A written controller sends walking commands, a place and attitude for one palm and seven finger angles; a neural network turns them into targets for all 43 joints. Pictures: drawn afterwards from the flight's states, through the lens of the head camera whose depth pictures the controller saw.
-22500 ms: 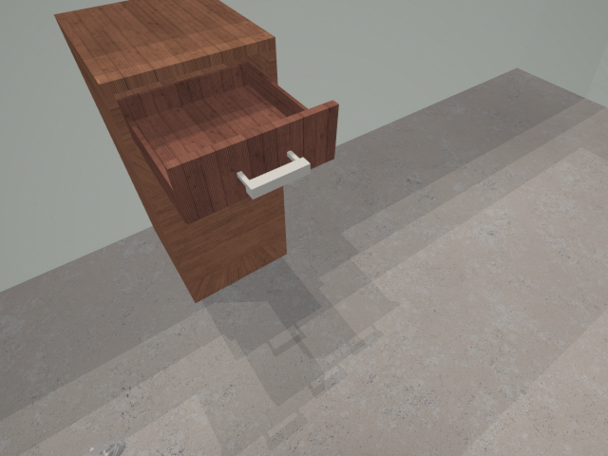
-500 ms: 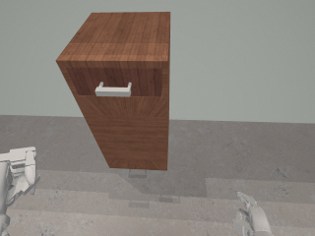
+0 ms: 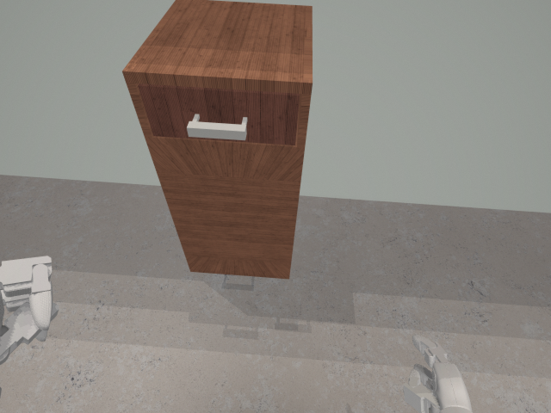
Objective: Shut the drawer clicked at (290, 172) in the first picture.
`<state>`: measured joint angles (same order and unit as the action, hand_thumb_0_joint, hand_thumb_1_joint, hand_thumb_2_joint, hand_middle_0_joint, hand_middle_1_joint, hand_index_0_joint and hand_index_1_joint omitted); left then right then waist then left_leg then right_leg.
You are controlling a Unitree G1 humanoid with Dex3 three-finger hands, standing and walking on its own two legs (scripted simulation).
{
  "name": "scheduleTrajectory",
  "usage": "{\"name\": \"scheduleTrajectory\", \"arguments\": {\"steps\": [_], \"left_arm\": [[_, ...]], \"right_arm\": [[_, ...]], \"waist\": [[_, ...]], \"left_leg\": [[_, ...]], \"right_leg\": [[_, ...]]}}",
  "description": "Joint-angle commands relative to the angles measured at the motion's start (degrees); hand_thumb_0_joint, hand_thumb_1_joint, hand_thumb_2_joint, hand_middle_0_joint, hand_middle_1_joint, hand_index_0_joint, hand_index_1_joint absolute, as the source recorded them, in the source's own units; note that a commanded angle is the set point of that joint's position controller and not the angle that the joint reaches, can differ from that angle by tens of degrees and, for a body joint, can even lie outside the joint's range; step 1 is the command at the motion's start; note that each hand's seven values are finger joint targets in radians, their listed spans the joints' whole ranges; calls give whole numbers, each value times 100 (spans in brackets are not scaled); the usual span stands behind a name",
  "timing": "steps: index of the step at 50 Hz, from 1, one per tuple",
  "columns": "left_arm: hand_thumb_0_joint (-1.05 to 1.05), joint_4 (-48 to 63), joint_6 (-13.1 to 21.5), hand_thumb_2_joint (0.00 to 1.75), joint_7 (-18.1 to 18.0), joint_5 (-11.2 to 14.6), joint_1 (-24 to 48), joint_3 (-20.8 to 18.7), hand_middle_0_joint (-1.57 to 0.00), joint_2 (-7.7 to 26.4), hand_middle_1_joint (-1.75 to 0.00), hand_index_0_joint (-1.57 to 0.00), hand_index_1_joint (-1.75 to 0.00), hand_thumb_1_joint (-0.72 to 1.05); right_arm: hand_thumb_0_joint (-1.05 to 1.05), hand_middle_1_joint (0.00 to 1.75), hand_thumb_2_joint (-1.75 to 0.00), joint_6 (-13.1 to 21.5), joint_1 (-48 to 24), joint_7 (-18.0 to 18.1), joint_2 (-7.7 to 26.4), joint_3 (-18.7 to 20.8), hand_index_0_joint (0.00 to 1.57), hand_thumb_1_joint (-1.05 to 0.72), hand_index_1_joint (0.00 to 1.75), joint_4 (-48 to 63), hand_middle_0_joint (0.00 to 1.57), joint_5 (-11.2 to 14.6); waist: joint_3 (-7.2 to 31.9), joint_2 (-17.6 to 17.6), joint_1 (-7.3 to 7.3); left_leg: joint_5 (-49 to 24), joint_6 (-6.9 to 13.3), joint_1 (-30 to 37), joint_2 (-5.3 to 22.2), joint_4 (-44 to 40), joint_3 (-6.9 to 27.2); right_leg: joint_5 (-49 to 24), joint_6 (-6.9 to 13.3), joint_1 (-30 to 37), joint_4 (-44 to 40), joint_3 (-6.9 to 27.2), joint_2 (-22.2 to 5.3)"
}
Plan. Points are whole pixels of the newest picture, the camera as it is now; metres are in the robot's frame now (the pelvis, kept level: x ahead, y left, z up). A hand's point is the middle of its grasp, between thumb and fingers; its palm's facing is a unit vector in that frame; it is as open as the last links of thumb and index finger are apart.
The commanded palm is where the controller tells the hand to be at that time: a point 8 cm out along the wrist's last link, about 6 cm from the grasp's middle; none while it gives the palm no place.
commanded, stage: step back with the hand held close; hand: left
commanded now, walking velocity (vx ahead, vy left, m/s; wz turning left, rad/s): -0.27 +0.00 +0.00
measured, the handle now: (219, 125) +0.70 +0.17 +0.00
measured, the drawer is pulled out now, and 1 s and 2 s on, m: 0.00 0.00 0.00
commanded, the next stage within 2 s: stop stepping back and stand still in 0.58 s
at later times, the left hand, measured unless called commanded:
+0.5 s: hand out of the picture +0.10 +0.27 +0.17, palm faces +0.40 -0.82 -0.42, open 3.3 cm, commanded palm +0.03 +0.30 +0.18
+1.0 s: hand out of the picture +0.02 +0.23 +0.16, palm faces +0.34 -0.85 -0.40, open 3.2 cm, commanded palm -0.04 +0.27 +0.18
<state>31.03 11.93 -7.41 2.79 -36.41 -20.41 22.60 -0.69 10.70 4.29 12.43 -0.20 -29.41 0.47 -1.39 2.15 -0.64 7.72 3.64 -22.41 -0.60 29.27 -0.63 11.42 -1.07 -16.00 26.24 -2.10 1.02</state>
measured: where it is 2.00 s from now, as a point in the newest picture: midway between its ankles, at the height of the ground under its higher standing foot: outside the picture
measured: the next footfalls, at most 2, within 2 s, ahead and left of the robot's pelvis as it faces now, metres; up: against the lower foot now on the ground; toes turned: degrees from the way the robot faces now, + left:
left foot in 0.34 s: +0.03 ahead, +0.10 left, +0.00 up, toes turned +3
right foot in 0.74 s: -0.22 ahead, -0.12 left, +0.00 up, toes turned -6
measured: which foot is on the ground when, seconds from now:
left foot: down 0.00-0.20, up 0.22-0.32, down 0.34-0.74, up 0.76-0.92, down 0.94-1.00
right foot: down 0.00-0.34, up 0.36-0.72, down 0.74-1.00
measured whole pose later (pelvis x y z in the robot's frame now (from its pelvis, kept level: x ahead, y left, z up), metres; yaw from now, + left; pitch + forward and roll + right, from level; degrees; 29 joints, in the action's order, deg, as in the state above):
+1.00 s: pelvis -0.19 +0.00 +0.00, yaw -4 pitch +1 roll +0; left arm 29.5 11.6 -9.1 2.6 -34.9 -20.9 21.6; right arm 4.5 17.0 4.9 14.6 2.1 -37.9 1.3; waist 3.9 -2.3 -1.5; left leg 16.1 2.3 -17.1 -1.2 30.7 -3.3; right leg 21.1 -1.0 -10.5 31.8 -1.2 -1.7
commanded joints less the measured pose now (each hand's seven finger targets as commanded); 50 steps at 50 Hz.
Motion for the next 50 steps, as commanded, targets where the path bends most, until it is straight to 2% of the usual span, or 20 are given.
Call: {"name": "scheduleTrajectory", "arguments": {"steps": [1, 6, 8, 10, 11, 14, 15, 17, 20, 22, 25, 33, 35, 37, 38, 39, 40, 43, 46, 50], "left_arm": [[0, 1391, 472, 90, -113, -106, 80, -769, -140, 863, -160, -140, -160, 90], [0, 1585, 559, 90, -112, -100, 9, -935, -140, 974, -160, -140, -160, 90], [0, 1392, 625, 90, -97, -71, -25, -955, -140, 973, -160, -140, -160, 90], [0, 1303, 597, 90, -165, 33, 136, -863, -140, 952, -160, -140, -160, 90], [0, 1323, 568, 90, -185, 11, 352, -646, -140, 804, -160, -140, -160, 90], [0, 1221, 508, 90, -206, -69, 640, -620, -140, 858, -160, -140, -160, 90], [0, 1427, 519, 90, -187, -61, 870, -536, -140, 882, -160, -140, -160, 90], [0, 1649, 653, 90, -227, -137, 747, -683, -140, 869, -160, -140, -160, 90], [0, 1790, 720, 90, -239, -80, 606, -1065, -140, 1155, -160, -140, -160, 90], [0, 2076, 668, 90, -200, 3, 375, -906, -140, 933, -160, -140, -160, 90], [0, 2176, 574, 90, -155, 35, 83, -764, -140, 789, -160, -140, -160, 90], [0, 1660, 502, 90, -89, 208, -71, -884, -140, 958, -160, -140, -160, 90], [0, 1725, 538, 90, -39, 236, -463, -1145, -140, 1267, -160, -140, -160, 90], [0, 1734, 558, 90, -39, 287, -538, -1209, -140, 1455, -160, -140, -160, 90], [0, 1727, 520, 90, -112, 328, -432, -1335, -140, 1535, -160, -140, -160, 90], [0, 1505, 435, 90, -140, 296, -240, -1253, -140, 1392, -160, -140, -160, 90], [0, 1508, 347, 90, -89, 212, -84, -1098, -140, 1254, -160, -140, -160, 90], [0, 930, 237, 90, -209, 59, -120, -819, -140, 853, -160, -140, -160, 90], [0, 874, 279, 90, -234, 9, 215, -652, -140, 772, -160, -140, -160, 90], [0, 1412, 388, 90, -250, -48, 299, -738, -140, 1052, -160, -140, -160, 90]], "right_arm": [[0, 30, -90, 465, -588, 133, 876, 332, 20, -90, 30, 889, 20, -37], [0, 30, -90, 614, -511, 110, 770, 355, 20, -90, 30, 838, 20, -44], [0, 30, -90, 612, -454, 56, 751, 420, 20, -90, 30, 747, 20, -39], [0, 30, -90, 517, -246, -25, 669, 505, 20, -90, 30, 477, 20, -41], [0, 30, -90, 474, -290, -55, 573, 480, 20, -90, 30, 409, 20, -55], [0, 30, -90, 462, -443, 8, 498, 364, 20, -90, 30, 384, 20, -85], [0, 30, -90, 485, -520, 62, 569, 341, 20, -90, 30, 382, 20, -62], [0, 30, -90, 627, -589, 158, 832, 362, 20, -90, 30, 443, 20, -99], [0, 30, -90, 903, -312, 26, 599, 462, 20, -90, 30, 326, 20, -229], [0, 30, -90, 973, -246, -92, 625, 505, 20, -90, 30, 327, 20, -225], [0, 30, -90, 1047, -287, -217, 614, 483, 20, -90, 30, 302, 20, -149], [0, 30, -90, 976, -256, -172, 580, 371, 20, -90, 30, 147, 20, -243], [0, 30, -90, 811, -225, -187, 534, 388, 20, -90, 30, 278, 20, -204], [0, 30, -90, 666, -442, -173, 475, 304, 20, -90, 30, 363, 20, -83], [0, 30, -90, 695, -603, -152, 500, 276, 20, -90, 30, 417, 20, -73], [0, 30, -90, 749, -473, -155, 503, 257, 20, -90, 30, 318, 20, -71], [0, 30, -90, 709, -380, -146, 580, 304, 20, -90, 30, 282, 20, 38], [0, 30, -90, 757, -568, 45, 465, 217, 20, -90, 30, 311, 20, 98], [0, 30, -90, 935, -326, 128, 687, 280, 20, -90, 30, 175, 20, 69], [0, 30, -90, 1032, -151, 79, 742, 277, 20, -90, 30, 263, 20, -7]], "waist": [[478, 738, 74], [739, 404, 78], [639, -163, 20], [592, -1152, -37], [505, -1367, -72], [307, -1092, -99], [128, -496, -143], [275, 1725, -12], [1078, 1004, -4], [1255, 513, 34], [1342, 971, 70], [1388, 1320, 40], [1640, 764, 81], [1090, -1005, 110], [841, -1199, 191], [805, -1048, 163], [970, -1454, 86], [438, -1029, -27], [411, -313, -33], [877, 866, 35]], "left_leg": [[3114, 264, -1703, 958, -1878, 1319], [2584, 233, -1573, 768, -1197, 1019], [2312, 41, -877, 370, 2, 624], [1691, -365, 514, -28, 1939, 340], [1560, -395, 800, -16, 2577, 370], [1264, -307, 767, 92, 1160, 231], [1005, -296, 889, 71, 96, 211], [977, 370, -610, 1669, -1650, 2038], [492, 788, -297, 2177, -1499, 2253], [-996, 775, 654, 2024, -981, 1713], [-1491, 490, 1234, 1731, -972, 1065], [649, -182, 1103, 1330, -1931, 672], [360, -428, 1425, 817, -1086, 100], [977, -578, 1226, 106, 1222, -352], [1423, -557, 418, 12, 2435, -82], [1647, -528, -208, 75, 3082, 200], [1432, -471, -713, 22, 3048, 269], [992, -310, -338, 283, 1118, -75], [-115, -122, 986, 257, -869, -91], [-2469, 272, 1947, 1091, -537, 1142]], "right_leg": [[539, 5, 1598, 673, 264, 199], [11, 93, 1459, 550, 701, 87], [746, 335, 282, -310, 1507, -434], [1959, 915, -1730, -1474, 2489, -1490], [1645, 1032, -2061, -1564, 2383, -1746], [372, 610, -1592, -949, 1444, -1157], [471, 376, -1615, -538, 1167, -818], [718, -30, -423, 1960, 421, 245], [1682, 7, -736, 4095, 898, 326], [1771, -22, -1190, 3739, 819, 197], [1743, -68, -1034, 2820, 296, 179], [1522, 175, 390, -52, -317, 396], [582, 307, 644, -1227, -114, 2], [597, 682, -721, -1890, 1024, -1430], [535, 1069, -978, -1888, 1684, -2145], [637, 1243, -819, -1621, 1424, -2241], [-193, 1080, -89, -1197, 1285, -1847], [-1952, 797, 459, -542, 646, -1465], [-1643, 326, 363, 114, 386, -988], [155, -31, -349, 763, 57, -221]]}}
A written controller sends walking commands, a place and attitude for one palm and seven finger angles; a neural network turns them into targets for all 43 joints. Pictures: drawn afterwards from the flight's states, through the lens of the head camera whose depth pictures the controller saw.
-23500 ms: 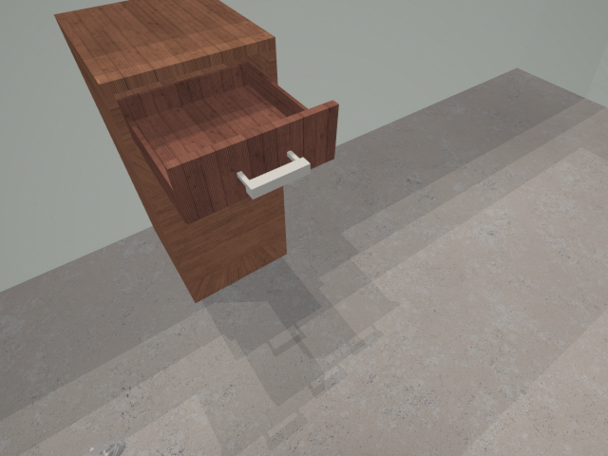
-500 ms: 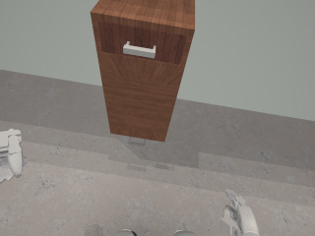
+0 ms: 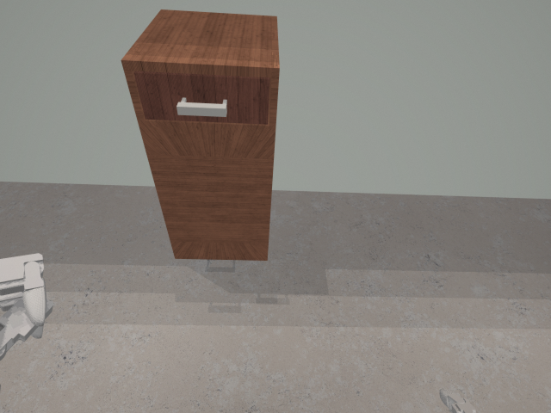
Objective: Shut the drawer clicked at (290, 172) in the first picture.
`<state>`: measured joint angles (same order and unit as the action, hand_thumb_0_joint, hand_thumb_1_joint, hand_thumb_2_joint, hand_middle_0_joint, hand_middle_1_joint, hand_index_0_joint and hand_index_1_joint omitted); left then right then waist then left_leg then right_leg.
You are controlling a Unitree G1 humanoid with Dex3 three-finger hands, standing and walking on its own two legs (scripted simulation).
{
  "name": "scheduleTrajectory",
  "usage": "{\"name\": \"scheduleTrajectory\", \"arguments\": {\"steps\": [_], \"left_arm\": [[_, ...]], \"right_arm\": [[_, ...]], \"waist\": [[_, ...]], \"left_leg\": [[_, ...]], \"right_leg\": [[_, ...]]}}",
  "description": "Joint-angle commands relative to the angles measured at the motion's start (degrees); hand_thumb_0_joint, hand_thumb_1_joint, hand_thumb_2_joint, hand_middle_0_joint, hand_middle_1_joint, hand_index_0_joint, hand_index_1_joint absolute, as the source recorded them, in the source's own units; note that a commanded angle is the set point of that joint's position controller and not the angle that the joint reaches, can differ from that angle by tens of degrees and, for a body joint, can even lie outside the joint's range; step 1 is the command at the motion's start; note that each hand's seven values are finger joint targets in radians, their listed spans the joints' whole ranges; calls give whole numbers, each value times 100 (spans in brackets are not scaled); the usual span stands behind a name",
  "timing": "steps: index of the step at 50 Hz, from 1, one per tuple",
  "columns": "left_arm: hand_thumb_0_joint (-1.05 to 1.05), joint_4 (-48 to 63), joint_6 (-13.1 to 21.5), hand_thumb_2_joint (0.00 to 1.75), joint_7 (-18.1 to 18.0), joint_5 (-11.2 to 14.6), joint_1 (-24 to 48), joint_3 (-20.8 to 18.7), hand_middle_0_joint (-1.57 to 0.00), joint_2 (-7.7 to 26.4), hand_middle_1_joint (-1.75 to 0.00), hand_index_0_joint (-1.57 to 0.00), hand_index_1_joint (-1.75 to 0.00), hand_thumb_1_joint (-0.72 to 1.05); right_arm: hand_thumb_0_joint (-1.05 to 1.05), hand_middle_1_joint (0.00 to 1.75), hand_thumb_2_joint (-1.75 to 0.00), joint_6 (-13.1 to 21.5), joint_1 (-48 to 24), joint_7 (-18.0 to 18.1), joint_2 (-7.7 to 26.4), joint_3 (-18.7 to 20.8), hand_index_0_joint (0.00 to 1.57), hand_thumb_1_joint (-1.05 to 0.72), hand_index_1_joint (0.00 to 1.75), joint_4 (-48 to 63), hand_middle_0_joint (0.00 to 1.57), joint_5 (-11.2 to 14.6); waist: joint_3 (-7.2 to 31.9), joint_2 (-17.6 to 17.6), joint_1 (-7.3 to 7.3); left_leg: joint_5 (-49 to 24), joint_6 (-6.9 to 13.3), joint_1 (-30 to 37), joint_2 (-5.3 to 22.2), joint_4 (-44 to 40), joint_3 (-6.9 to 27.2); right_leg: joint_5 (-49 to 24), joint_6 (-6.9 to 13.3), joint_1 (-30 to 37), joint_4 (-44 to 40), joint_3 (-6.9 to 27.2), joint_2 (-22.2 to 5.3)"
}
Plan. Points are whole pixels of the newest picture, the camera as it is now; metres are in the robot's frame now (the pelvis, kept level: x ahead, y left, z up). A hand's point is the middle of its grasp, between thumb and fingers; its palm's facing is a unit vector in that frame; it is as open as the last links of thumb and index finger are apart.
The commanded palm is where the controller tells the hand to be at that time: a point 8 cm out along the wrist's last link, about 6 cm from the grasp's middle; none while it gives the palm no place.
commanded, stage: stop stepping back and stand still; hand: left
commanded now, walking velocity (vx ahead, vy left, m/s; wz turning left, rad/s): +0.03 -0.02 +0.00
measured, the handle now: (203, 105) +0.88 +0.23 +0.01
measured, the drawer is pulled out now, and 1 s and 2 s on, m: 0.00 0.00 0.00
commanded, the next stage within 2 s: let the arm hang, fingers relaxed in 0.58 s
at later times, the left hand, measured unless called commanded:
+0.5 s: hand (26, 354) +0.14 +0.24 +0.16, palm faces +0.38 -0.83 -0.40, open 3.3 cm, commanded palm +0.08 +0.28 +0.18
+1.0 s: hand out of the picture -0.02 +0.18 -0.17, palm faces +0.02 -0.98 -0.19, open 3.2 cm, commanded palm none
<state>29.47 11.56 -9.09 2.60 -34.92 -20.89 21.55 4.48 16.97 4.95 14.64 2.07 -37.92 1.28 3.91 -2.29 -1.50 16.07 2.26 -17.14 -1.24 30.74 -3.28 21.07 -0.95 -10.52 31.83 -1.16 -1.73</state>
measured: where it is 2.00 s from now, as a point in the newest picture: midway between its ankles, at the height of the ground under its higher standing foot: outside the picture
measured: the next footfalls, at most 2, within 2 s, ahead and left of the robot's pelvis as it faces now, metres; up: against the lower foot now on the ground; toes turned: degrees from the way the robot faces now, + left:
none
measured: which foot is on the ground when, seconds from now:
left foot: down 0.00-1.00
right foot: down 0.00-1.00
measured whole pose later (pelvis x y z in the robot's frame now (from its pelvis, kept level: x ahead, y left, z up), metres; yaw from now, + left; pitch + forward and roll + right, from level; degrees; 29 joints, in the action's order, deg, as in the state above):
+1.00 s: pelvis -0.08 -0.01 +0.00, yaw +2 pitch -1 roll -1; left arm -47.3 -3.6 -1.8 -1.6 -17.0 -0.9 12.1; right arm -1.5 13.9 -0.2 13.5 0.0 -51.5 -1.6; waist -3.4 -2.6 -1.4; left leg 12.5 1.5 -19.8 -1.3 33.5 1.8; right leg 16.5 0.6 -14.5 32.2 -3.9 -0.2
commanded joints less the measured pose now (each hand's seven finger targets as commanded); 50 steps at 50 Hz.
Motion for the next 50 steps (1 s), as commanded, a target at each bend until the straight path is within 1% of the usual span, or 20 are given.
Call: {"name": "scheduleTrajectory", "arguments": {"steps": [1, 3, 5, 7, 8, 9, 10, 12, 15, 17, 21, 26, 33, 34, 35, 37, 40, 42, 48, 50], "left_arm": [[0, 1857, 458, 90, -38, -12, 257, -562, -140, 1072, -160, -140, -160, 90], [0, 1857, 467, 90, -49, -45, 184, -559, -140, 971, -160, -140, -160, 90], [0, 1818, 471, 90, -71, -55, -107, -804, -140, 1112, -160, -140, -160, 90], [0, 1405, 489, 90, -56, -38, -318, -782, -140, 983, -160, -140, -160, 90], [0, 1255, 501, 90, -37, -7, -430, -790, -140, 958, -160, -140, -160, 90], [0, 1160, 481, 90, -37, 22, -347, -732, -140, 889, -160, -140, -160, 90], [0, 1068, 458, 90, -56, 41, -284, -703, -140, 828, -160, -140, -160, 90], [0, 911, 426, 90, -68, 8, -19, -591, -140, 744, -160, -140, -160, 90], [0, 840, 414, 90, -58, -36, 380, -375, -140, 643, -160, -140, -160, 90], [0, 1092, 431, 90, -61, -73, 457, -382, -140, 744, -160, -140, -160, 90], [0, 1739, 470, 90, -19, -123, 657, -350, -140, 824, -160, -140, -160, 90], [0, 1469, 435, 90, -30, -73, -137, -509, -140, 784, -160, -140, -160, 90], [0, 1128, 433, 90, -17, 23, -196, -567, -140, 759, -160, -140, -160, 90], [0, -3535, -489, 90, 812, -577, 765, 1500, -140, 297, -160, -140, -160, 90], [0, -3610, -897, 90, 898, -506, 816, 1410, -136, 98, -156, -136, -156, 90], [0, -3771, -1043, 90, 901, -467, 958, 1439, -128, -61, -147, -128, -147, 90], [0, -4678, -1104, 90, 901, -501, 1508, 1530, -116, 56, -134, -116, -134, 90], [0, -5379, -1122, 90, 894, -483, 1740, 1564, -108, 148, -125, -108, -125, 90], [0, -7179, -1218, 90, 826, -381, 1827, 1810, -84, 28, -99, -84, -99, 90], [0, -7622, -1192, 90, 820, -374, 1712, 1819, -76, 57, -91, -76, -91, 90]], "right_arm": [[0, 30, -90, 534, -790, -19, 434, 4, 20, -90, 30, 1109, 20, -110], [0, 30, -90, 581, -906, -60, 505, 15, 20, -90, 30, 1108, 20, -92], [0, 30, -90, 565, -958, -86, 504, 18, 20, -90, 30, 1158, 20, -95], [0, 30, -90, 476, -969, -141, 382, 40, 20, -90, 30, 1192, 20, -100], [0, 30, -90, 400, -936, -156, 359, 91, 20, -90, 30, 1187, 20, -98], [0, 30, -90, 327, -901, -149, 389, 129, 20, -90, 30, 1113, 20, -70], [0, 30, -90, 270, -858, -151, 400, 139, 20, -90, 30, 1050, 20, -55], [0, 30, -90, 263, -852, -120, 307, 32, 20, -90, 30, 1017, 20, -78], [0, 30, -90, 380, -1024, 1, 412, 14, 20, -90, 30, 1058, 20, -69], [0, 30, -90, 444, -965, 34, 505, 27, 20, -90, 30, 1140, 20, -63], [0, 30, -90, 583, -1030, 25, 376, -88, 20, -90, 30, 1137, 20, -139], [0, 30, -90, 548, -1023, -96, 339, -63, 20, -90, 30, 1183, 20, -126], [0, 30, -90, 345, -1082, -69, 345, -18, 20, -90, 30, 1188, 20, -101], [0, 30, -90, 582, -1262, -596, 1474, 318, 20, -90, 30, -304, 20, -113], [0, 30, -90, 278, -810, -569, 1071, 343, 20, -90, 30, -310, 20, -76], [0, 30, -90, 73, -660, -540, 905, 218, 20, -90, 30, -177, 20, -113], [0, 30, -90, -107, -784, -503, 944, 124, 20, -90, 30, -193, 20, -222], [0, 30, -90, -190, -812, -480, 954, 111, 20, -90, 30, -331, 20, -260], [0, 30, -90, -445, -658, -449, 601, -40, 20, -90, 30, -921, 20, -286], [0, 30, -90, -462, -499, -418, 603, -36, 20, -90, 30, -1102, 20, -268]], "waist": [[228, 1316, 82], [-103, 1214, 131], [-181, 1067, 165], [-327, 307, 103], [-349, -223, 70], [-460, -464, 46], [-460, -404, 44], [-425, -328, -29], [-433, 366, 36], [-199, 532, 135], [51, 1114, 180], [99, 486, 170], [-81, 422, 96], [-433, 549, -72], [44, 374, -14], [81, 196, 39], [-61, -799, 110], [-31, -875, 122], [-492, 1153, 151], [-413, 1186, 178]], "left_leg": [[-2947, 330, 1157, 1158, -1007, 1684], [-1306, 364, 259, 1206, -1346, 1578], [-15, 209, -418, 894, -1272, 1108], [597, -36, -624, 403, -588, 684], [384, -142, -419, 225, 200, 540], [256, -211, -289, 160, 995, 462], [253, -212, -279, 189, 1406, 484], [66, -135, -55, 313, 684, 509], [-442, 18, 557, 604, -889, 892], [-950, 200, 518, 870, -1026, 1263], [-1228, 134, 449, 932, -1396, 1437], [-693, -22, 111, 509, -945, 879], [-499, -71, 341, 449, -786, 768], [-1619, -18, -129, 590, 219, 968], [-1988, -84, 330, 594, 177, 847], [-1468, 67, 135, 719, 94, 1086], [-1320, 220, -262, 698, -136, 1344], [-1309, 177, -145, 500, -25, 1173], [-29, 84, -236, 441, -744, 1292], [81, 80, -201, 468, -836, 1338]], "right_leg": [[-99, -25, -770, 175, -102, 127], [179, 12, -234, -69, -51, 135], [-399, 89, 344, -791, 1, 24], [78, 333, 69, -1465, 664, -376], [748, 587, -443, -1954, 1381, -802], [1117, 861, -952, -2261, 1828, -1233], [959, 992, -1090, -2278, 1903, -1417], [166, 814, -929, -1818, 1230, -1170], [-306, 196, -810, -1019, 357, -206], [-1005, 42, -341, -723, 248, 69], [-871, -9, 51, -385, 48, 148], [-1246, 118, 410, -1074, 315, -107], [-850, 190, -159, -1424, 475, -172], [-1926, 322, -828, -341, 112, -567], [-1952, 281, -772, -486, 429, -509], [-960, 293, -868, -319, 195, -369], [-708, 358, -516, -265, 231, -238], [-947, 473, -417, -453, 434, -444], [200, 454, -429, -835, 482, -337], [78, 452, -239, -902, 416, -292]]}}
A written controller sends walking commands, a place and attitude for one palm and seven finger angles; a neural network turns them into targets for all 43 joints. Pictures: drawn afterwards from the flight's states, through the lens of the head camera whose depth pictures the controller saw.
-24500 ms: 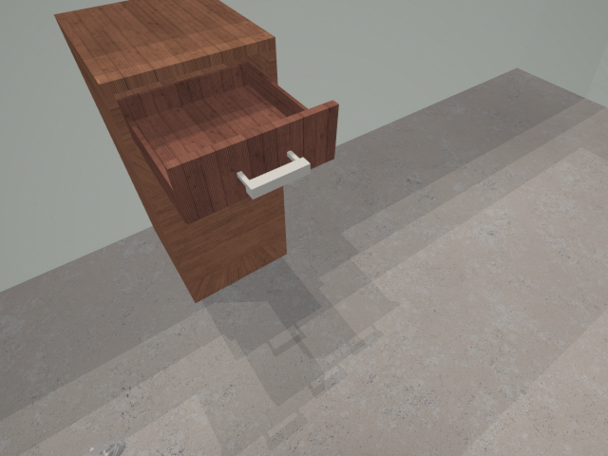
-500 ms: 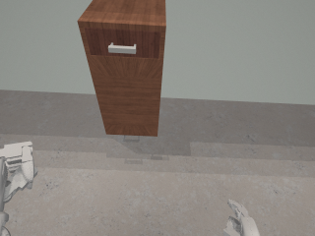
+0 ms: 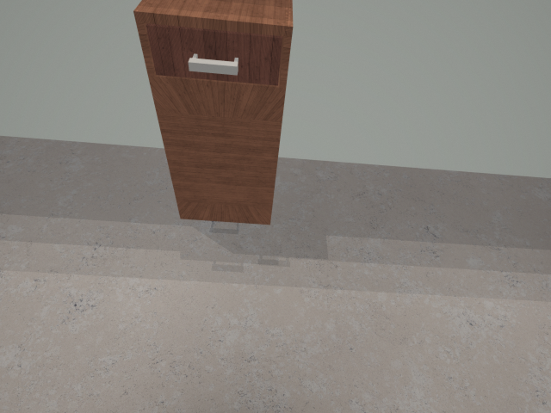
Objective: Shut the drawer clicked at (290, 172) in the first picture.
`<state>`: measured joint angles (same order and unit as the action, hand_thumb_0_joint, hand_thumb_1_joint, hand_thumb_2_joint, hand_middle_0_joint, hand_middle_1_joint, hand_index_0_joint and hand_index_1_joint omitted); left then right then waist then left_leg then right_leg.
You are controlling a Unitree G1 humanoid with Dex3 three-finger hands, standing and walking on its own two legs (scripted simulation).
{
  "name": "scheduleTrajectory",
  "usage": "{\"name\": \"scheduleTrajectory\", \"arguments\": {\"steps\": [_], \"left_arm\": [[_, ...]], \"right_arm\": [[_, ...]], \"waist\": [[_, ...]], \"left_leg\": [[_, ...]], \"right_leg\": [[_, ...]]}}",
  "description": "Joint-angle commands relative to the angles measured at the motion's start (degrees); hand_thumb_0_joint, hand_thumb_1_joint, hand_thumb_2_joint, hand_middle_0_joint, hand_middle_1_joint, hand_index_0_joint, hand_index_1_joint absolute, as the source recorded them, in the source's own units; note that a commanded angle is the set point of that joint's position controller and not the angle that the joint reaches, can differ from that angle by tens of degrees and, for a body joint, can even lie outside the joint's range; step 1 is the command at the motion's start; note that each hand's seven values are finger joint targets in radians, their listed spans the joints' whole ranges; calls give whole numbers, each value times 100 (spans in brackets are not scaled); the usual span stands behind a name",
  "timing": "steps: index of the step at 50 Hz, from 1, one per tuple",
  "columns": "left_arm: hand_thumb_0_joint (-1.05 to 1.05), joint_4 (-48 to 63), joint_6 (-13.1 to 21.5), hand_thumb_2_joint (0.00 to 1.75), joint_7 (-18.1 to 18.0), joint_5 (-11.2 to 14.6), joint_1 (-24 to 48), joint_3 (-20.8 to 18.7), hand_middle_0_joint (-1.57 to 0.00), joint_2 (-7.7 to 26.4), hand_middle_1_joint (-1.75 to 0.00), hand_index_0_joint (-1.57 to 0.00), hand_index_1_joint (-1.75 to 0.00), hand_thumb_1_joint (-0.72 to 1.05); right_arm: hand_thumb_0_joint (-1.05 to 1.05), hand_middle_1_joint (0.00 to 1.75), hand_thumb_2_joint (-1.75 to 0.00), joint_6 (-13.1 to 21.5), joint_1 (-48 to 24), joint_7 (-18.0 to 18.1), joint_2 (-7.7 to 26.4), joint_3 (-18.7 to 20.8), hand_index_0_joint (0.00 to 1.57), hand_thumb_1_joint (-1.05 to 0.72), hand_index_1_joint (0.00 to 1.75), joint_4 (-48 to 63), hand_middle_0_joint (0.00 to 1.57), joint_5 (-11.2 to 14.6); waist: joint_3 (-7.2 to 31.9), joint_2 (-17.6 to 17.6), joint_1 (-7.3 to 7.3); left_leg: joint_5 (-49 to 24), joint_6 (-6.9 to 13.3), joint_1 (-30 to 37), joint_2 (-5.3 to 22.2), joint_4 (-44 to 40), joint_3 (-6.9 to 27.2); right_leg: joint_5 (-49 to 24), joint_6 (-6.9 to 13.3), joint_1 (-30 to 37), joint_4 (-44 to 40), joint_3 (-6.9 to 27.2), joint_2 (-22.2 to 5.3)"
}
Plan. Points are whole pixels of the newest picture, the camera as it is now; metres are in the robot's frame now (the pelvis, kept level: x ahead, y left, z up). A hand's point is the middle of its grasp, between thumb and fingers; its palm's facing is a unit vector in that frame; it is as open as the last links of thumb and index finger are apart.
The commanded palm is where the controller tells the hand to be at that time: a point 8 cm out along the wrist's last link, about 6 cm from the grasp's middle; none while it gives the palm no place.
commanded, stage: let the arm hang, fingers relaxed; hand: left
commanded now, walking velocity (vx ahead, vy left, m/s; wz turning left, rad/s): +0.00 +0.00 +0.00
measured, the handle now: (214, 62) +0.96 +0.20 +0.01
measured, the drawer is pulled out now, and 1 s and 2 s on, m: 0.00 0.00 0.00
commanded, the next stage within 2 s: look to check the result in 0.78 s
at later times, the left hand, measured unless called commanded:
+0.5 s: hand out of the picture +0.00 +0.19 -0.16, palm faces +0.01 -0.97 -0.25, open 7.1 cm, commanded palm none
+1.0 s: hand out of the picture +0.03 +0.14 -0.16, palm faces +0.02 -0.98 -0.21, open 7.4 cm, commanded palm none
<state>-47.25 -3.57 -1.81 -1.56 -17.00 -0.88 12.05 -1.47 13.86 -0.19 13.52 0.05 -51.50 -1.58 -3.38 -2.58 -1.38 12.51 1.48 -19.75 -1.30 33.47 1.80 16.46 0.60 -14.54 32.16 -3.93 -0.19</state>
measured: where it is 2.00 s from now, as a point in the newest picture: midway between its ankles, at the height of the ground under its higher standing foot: outside the picture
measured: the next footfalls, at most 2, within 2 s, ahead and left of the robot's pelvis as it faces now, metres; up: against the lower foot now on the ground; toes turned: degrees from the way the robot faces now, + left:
none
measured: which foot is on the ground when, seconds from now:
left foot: down 0.00-1.00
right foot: down 0.00-1.00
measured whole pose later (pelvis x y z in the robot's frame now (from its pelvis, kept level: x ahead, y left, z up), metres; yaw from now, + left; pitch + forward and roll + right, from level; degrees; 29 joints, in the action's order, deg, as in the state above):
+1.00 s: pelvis +0.03 -0.03 +0.01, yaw -1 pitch -2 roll +0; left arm -66.2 0.2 -2.1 -0.2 -15.0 -0.7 8.3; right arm -0.8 16.7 2.1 8.0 0.5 -65.2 -0.9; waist -3.7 1.2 -0.8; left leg 11.0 -0.9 -12.1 0.5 24.9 1.9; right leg 14.9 2.7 -7.5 24.0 -3.7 1.7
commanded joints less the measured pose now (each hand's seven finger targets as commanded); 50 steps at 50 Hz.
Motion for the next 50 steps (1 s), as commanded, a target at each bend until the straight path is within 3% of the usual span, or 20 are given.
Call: {"name": "scheduleTrajectory", "arguments": {"steps": [1, 4, 8, 14, 19, 23, 32, 40, 46, 50], "left_arm": [[0, -186, 332, 90, 89, 72, -152, -177, -72, 912, -86, -72, -86, 90], [0, -622, 337, 90, 97, 73, -229, -197, -60, 868, -73, -60, -73, 90], [0, -1029, 350, 90, 90, 80, -197, -144, -44, 802, -56, -44, -56, 90], [0, -1426, 377, 90, 50, 94, -296, -99, -20, 694, -30, -20, -30, 90], [0, -1604, 386, 90, 20, 96, -292, -78, -20, 615, -30, -20, -30, 90], [0, -1659, 388, 90, 7, 99, -269, -67, -20, 541, -30, -20, -30, 90], [0, -1683, 429, 90, -21, 108, -145, -78, -20, 387, -30, -20, -30, 90], [0, -1703, 439, 90, -32, 120, -141, -108, -20, 347, -30, -20, -30, 90], [0, -1746, 455, 90, -51, 129, -164, -99, -20, 271, -30, -20, -30, 90], [0, -1766, 447, 90, -65, 127, -209, -95, -20, 270, -30, -20, -30, 90]], "right_arm": [[0, 30, -90, 120, -88, 112, 633, 165, 20, -90, 30, 137, 20, 19], [0, 30, -90, 89, 116, 146, 593, 201, 20, -90, 30, -80, 20, 25], [0, 30, -90, 63, 411, 173, 607, 240, 20, -90, 30, -371, 20, 43], [0, 30, -90, 108, 570, 198, 526, 222, 20, -90, 30, -706, 20, 65], [0, 30, -90, 115, 566, 202, 391, 198, 20, -90, 30, -908, 20, 64], [0, 30, -90, 124, 549, 204, 266, 162, 20, -90, 30, -1017, 20, 61], [0, 30, -90, 141, 535, 224, 24, 126, 20, -90, 30, -1149, 20, 59], [0, 30, -90, 146, 591, 262, 9, 135, 20, -90, 30, -1189, 20, 62], [0, 30, -90, 154, 623, 286, -31, 140, 20, -90, 30, -1235, 20, 71], [0, 30, -90, 129, 625, 292, -27, 141, 20, -90, 30, -1263, 20, 77]], "waist": [[383, 1326, 163], [358, 1385, 165], [21, 587, 108], [-32, 292, 111], [-179, 121, 111], [-255, 301, 117], [-195, 337, 107], [-55, 488, 112], [29, 278, 100], [-116, 252, 104]], "left_leg": [[534, 153, 90, 502, -1169, 818], [952, 161, 74, 506, -1339, 908], [957, 177, 198, 549, -1389, 895], [528, 198, 469, 632, -1485, 841], [260, 176, 578, 595, -1472, 696], [103, 141, 564, 562, -1464, 607], [-556, 58, 704, 515, -1229, 385], [-769, 31, 766, 548, -1133, 349], [-1034, 20, 908, 589, -1108, 288], [-932, 13, 908, 591, -1100, 257]], "right_leg": [[523, 302, 246, -994, 686, -465], [606, 329, 312, -1072, 608, -433], [755, 348, 58, -1281, 611, -444], [454, 320, 41, -1284, 572, -454], [424, 305, -52, -1343, 599, -491], [359, 278, -27, -1350, 607, -502], [-22, 279, 120, -1462, 665, -585], [-276, 296, 315, -1456, 647, -559], [-907, 286, 451, -1385, 598, -573], [-774, 270, 375, -1456, 595, -559]]}}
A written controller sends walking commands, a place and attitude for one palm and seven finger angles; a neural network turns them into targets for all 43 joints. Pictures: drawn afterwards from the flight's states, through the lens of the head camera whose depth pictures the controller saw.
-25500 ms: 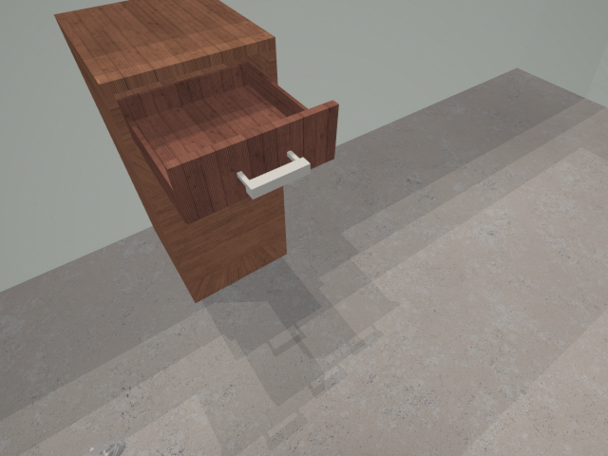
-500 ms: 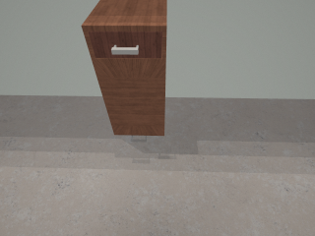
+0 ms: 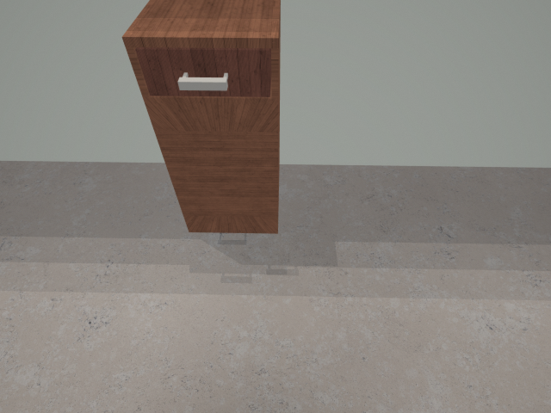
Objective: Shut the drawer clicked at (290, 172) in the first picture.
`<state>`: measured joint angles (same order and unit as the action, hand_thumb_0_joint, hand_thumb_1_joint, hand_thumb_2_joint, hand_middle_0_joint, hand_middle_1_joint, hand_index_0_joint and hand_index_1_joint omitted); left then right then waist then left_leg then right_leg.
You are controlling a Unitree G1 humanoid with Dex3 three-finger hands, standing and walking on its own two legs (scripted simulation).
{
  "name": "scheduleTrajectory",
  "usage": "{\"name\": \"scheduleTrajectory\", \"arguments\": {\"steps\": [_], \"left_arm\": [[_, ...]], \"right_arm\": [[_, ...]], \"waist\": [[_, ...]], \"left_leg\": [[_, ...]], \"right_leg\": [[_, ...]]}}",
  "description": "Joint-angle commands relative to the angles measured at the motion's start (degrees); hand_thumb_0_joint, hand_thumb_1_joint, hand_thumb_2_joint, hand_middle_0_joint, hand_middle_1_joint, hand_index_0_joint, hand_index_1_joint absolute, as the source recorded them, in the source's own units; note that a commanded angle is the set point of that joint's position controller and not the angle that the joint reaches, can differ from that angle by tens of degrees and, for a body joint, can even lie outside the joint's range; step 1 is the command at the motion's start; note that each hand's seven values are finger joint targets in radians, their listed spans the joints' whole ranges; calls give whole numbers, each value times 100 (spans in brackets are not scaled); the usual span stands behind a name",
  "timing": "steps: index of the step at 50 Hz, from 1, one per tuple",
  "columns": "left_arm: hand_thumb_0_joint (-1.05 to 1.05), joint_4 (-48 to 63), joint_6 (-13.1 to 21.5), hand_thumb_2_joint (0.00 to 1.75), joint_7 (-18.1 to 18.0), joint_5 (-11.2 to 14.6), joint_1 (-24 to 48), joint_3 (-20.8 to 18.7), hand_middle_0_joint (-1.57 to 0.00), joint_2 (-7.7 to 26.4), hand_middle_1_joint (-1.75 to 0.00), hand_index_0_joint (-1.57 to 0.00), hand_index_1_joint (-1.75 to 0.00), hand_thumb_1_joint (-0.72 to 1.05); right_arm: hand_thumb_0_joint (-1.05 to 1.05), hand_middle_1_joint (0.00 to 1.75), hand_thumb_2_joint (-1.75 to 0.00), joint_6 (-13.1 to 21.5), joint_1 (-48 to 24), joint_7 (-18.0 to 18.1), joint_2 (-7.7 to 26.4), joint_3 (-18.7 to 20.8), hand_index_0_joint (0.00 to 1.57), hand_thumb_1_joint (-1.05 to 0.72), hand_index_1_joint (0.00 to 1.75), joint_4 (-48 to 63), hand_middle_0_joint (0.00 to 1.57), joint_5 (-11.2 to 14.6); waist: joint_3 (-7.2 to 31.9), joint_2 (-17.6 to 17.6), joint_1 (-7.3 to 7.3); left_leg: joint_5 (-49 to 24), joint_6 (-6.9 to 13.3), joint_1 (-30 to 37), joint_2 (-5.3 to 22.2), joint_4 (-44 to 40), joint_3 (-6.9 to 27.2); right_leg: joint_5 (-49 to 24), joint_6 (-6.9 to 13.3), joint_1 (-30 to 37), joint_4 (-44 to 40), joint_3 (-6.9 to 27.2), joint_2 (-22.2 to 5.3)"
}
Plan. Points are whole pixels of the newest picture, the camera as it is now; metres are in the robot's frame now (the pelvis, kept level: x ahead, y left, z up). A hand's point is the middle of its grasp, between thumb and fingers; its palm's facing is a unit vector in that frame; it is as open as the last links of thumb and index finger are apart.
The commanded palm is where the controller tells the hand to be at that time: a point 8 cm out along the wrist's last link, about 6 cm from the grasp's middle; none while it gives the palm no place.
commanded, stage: look to check the result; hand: left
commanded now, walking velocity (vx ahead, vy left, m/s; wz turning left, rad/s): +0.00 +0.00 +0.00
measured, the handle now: (204, 79) +0.93 +0.24 +0.00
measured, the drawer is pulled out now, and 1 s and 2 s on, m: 0.00 0.00 0.00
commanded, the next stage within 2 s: stand and wait in 0.32 s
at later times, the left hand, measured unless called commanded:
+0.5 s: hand out of the picture +0.01 +0.16 -0.18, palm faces +0.03 -0.98 -0.20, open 7.4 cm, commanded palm none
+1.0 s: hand out of the picture +0.01 +0.17 -0.17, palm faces +0.02 -0.98 -0.21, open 7.4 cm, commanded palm none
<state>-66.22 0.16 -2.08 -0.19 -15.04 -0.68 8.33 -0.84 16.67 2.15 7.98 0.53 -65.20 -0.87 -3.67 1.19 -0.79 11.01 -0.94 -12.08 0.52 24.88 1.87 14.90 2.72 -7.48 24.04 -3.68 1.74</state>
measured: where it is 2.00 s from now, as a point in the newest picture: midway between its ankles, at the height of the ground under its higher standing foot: outside the picture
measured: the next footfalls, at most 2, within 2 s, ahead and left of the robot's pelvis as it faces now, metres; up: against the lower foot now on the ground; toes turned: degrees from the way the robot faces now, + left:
none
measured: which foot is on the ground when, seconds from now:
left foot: down 0.00-1.00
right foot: down 0.00-1.00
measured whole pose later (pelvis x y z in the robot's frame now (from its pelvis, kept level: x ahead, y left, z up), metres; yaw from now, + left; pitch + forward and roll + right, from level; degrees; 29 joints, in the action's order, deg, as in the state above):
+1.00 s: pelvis +0.01 -0.01 +0.00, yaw -1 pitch -2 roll +0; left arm -65.8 0.5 -2.1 -0.1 -15.1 -0.8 8.7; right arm -0.7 15.8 2.3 8.6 0.5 -65.4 -0.9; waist -3.4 1.1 -0.7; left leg 11.5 -1.7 -10.1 1.6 23.7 1.5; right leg 14.8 3.5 -5.5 22.3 -3.2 2.8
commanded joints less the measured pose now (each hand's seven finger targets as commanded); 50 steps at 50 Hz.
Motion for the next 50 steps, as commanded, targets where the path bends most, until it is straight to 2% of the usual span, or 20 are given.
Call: {"name": "scheduleTrajectory", "arguments": {"steps": [1, 5, 8, 13, 17, 18, 24, 30, 35, 40, 42, 50], "left_arm": [[0, 129, 74, 90, -36, -8, -419, -117, -20, 640, -30, -20, -30, 90], [0, 118, 74, 90, -39, -10, -448, -113, -20, 636, -30, -20, -30, 90], [0, 121, 89, 90, -40, -4, -474, -114, -20, 631, -30, -20, -30, 90], [0, 145, 102, 90, -45, -4, -460, -127, -20, 633, -30, -20, -30, 90], [0, 130, 91, 90, -46, -8, -470, -120, -20, 602, -30, -20, -30, 90], [0, 131, 88, 90, -43, -6, -470, -119, -20, 597, -30, -20, -30, 90], [0, 154, 95, 90, -32, -2, -431, -129, -20, 620, -30, -20, -30, 90], [0, 176, 106, 90, -40, -12, -416, -147, -20, 657, -30, -20, -30, 90], [0, 168, 100, 90, -37, -11, -403, -148, -20, 657, -30, -20, -30, 90], [0, 173, 104, 90, -36, -8, -402, -147, -20, 689, -30, -20, -30, 90], [0, 172, 102, 90, -33, -4, -392, -149, -20, 693, -30, -20, -30, 90], [0, 179, 106, 90, -28, -6, -393, -140, -20, 707, -30, -20, -30, 90]], "right_arm": [[0, 30, -90, 66, 359, 56, 489, 88, 20, -90, 30, 104, 20, 3], [0, 30, -90, 54, 340, 58, 503, 88, 20, -90, 30, 104, 20, 5], [0, 30, -90, 64, 332, 60, 490, 88, 20, -90, 30, 92, 20, 2], [0, 30, -90, 83, 322, 73, 508, 94, 20, -90, 30, 84, 20, 8], [0, 30, -90, 70, 281, 76, 491, 92, 20, -90, 30, 89, 20, 6], [0, 30, -90, 70, 286, 76, 491, 88, 20, -90, 30, 83, 20, 1], [0, 30, -90, 97, 267, 80, 552, 86, 20, -90, 30, 99, 20, 1], [0, 30, -90, 98, 287, 83, 581, 97, 20, -90, 30, 112, 20, 10], [0, 30, -90, 98, 284, 85, 583, 92, 20, -90, 30, 90, 20, 4], [0, 30, -90, 92, 290, 79, 602, 94, 20, -90, 30, 89, 20, 9], [0, 30, -90, 82, 286, 73, 582, 87, 20, -90, 30, 66, 20, 3], [0, 30, -90, 88, 265, 75, 617, 87, 20, -90, 30, 65, 20, 3]], "waist": [[-54, -113, 36], [-150, -101, 43], [-41, -160, 39], [37, -54, 32], [-187, -107, 35], [-173, -15, 43], [-48, 28, 46], [-27, -139, 43], [-75, 8, 49], [-89, -169, 53], [-207, -134, 47], [-118, 12, 47]], "left_leg": [[-762, 252, 153, 399, -246, 247], [-698, 247, 157, 399, -235, 233], [-741, 237, 205, 396, -221, 197], [-896, 238, 250, 441, -238, 198], [-786, 234, 202, 431, -264, 193], [-769, 234, 208, 426, -271, 195], [-839, 241, 262, 458, -316, 228], [-912, 237, 275, 463, -303, 219], [-889, 238, 274, 469, -335, 220], [-842, 232, 281, 461, -334, 208], [-737, 222, 231, 447, -352, 190], [-767, 217, 290, 465, -350, 204]], "right_leg": [[-612, 58, -316, -648, 605, -756], [-485, 52, -393, -703, 627, -736], [-721, 38, -293, -690, 643, -765], [-1017, 29, -186, -614, 598, -747], [-875, 18, -311, -685, 618, -736], [-830, 23, -305, -689, 626, -739], [-815, 37, -214, -659, 623, -712], [-1009, 25, -149, -655, 611, -709], [-900, 44, -170, -678, 619, -708], [-906, 31, -166, -712, 605, -721], [-799, 26, -239, -759, 642, -729], [-748, 43, -237, -750, 668, -705]]}}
